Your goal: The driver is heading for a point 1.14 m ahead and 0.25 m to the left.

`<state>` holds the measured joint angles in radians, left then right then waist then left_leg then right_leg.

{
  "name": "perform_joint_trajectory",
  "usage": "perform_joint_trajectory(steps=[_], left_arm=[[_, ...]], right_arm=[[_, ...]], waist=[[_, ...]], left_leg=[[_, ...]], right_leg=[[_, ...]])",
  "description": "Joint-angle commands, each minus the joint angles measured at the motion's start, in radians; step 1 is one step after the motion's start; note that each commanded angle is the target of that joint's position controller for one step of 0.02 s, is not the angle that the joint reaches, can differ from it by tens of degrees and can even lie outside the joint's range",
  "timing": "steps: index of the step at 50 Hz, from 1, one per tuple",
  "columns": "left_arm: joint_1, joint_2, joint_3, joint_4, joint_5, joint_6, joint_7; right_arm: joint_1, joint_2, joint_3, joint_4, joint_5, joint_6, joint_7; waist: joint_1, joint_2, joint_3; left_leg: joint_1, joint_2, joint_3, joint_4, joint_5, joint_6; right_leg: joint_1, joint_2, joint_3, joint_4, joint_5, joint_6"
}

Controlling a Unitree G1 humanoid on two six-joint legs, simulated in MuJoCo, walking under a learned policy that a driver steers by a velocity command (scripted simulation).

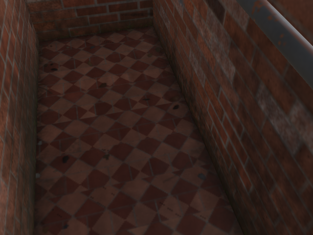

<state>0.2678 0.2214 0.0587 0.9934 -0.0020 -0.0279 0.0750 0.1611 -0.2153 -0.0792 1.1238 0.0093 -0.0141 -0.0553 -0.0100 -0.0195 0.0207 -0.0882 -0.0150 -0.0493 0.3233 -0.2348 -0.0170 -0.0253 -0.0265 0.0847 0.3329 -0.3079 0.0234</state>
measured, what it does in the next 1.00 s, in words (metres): stands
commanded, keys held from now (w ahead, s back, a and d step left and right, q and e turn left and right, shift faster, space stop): w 1.00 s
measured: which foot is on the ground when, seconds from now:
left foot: down 0.00-1.00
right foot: down 0.00-1.00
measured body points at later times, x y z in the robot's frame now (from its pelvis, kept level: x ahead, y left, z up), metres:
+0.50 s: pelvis +0.00 +0.00 +0.00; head +0.01 +0.00 +0.45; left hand +0.02 +0.26 -0.14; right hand +0.03 -0.27 -0.15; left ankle -0.04 +0.14 -0.74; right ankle -0.08 -0.14 -0.74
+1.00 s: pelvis +0.00 +0.00 +0.00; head +0.01 +0.00 +0.45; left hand +0.02 +0.26 -0.15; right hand +0.02 -0.27 -0.15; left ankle -0.04 +0.14 -0.74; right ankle -0.08 -0.14 -0.74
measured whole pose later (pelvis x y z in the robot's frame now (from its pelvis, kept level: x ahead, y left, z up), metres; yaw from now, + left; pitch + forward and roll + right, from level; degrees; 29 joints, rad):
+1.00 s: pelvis +0.00 +0.00 +0.00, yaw +0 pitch +0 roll +1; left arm 0.31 0.21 0.06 1.01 0.00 -0.04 0.07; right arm 0.20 -0.22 -0.08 1.15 0.01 -0.01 -0.06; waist -0.01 -0.01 0.02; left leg -0.10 -0.01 -0.06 0.36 -0.25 -0.02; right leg -0.04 -0.02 0.09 0.36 -0.32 0.02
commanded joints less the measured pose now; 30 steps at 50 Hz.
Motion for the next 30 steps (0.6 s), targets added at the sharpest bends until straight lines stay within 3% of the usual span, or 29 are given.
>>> perform_joint_trajectory(steps=[1, 30], left_arm=[[0.053, 0.104, 0.019, -0.025, 0.002, -0.011, -0.001], [0.087, 0.094, 0.02, -0.015, 0.001, -0.016, -0.002]], right_arm=[[0.024, -0.11, -0.018, -0.025, -0.001, -0.005, -0.004], [0.058, -0.113, -0.019, -0.001, 0.002, -0.002, -0.011]], waist=[[0.0, 0.002, -0.008], [-0.002, 0.002, 0.011]], left_leg=[[0.043, 0.034, -0.04, 0.006, 0.387, 0.029], [0.022, 0.031, -0.042, 0.019, 0.35, 0.031]], right_leg=[[-0.056, -0.016, 0.033, -0.024, 0.351, 0.001], [-0.073, -0.009, 0.034, -0.014, 0.318, -0.003]])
